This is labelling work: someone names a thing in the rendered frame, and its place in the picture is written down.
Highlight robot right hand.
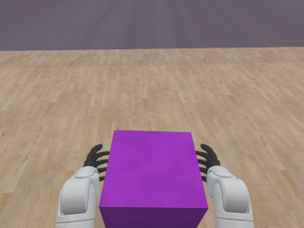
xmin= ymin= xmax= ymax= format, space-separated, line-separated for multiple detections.
xmin=196 ymin=143 xmax=220 ymax=182

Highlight right robot forearm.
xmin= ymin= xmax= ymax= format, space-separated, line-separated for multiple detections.
xmin=206 ymin=165 xmax=255 ymax=228

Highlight carton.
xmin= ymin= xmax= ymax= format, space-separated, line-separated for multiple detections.
xmin=99 ymin=130 xmax=209 ymax=228

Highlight left robot forearm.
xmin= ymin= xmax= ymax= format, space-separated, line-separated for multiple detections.
xmin=55 ymin=166 xmax=101 ymax=228

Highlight robot left hand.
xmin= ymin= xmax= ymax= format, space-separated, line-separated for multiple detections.
xmin=83 ymin=143 xmax=110 ymax=181

